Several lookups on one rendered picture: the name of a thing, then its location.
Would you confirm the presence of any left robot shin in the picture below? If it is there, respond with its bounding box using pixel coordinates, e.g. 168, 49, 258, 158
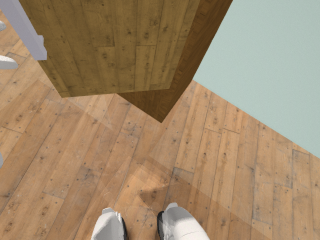
102, 207, 124, 240

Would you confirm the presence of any robot shin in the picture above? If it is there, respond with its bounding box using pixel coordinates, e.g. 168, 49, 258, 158
163, 202, 178, 240
102, 207, 124, 240

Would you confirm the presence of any robot left hand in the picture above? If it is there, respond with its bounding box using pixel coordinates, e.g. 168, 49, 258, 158
0, 21, 18, 70

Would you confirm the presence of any handle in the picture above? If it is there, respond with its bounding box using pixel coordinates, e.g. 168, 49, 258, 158
0, 0, 47, 61

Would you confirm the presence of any cupboard door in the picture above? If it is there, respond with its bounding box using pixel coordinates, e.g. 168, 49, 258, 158
19, 0, 200, 98

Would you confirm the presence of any right robot shin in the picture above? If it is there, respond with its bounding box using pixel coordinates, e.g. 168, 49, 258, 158
163, 202, 178, 240

